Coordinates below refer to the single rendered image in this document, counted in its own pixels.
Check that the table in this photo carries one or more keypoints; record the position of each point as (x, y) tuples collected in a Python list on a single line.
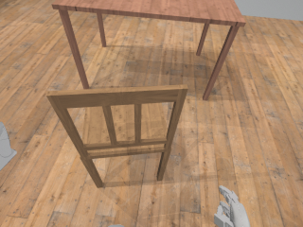
[(208, 12)]

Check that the left robot hand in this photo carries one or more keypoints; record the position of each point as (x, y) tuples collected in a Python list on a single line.
[(6, 152)]

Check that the chair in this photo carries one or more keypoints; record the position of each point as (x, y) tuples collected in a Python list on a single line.
[(121, 121)]

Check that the right robot hand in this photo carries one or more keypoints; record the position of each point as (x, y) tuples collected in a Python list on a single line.
[(231, 216)]

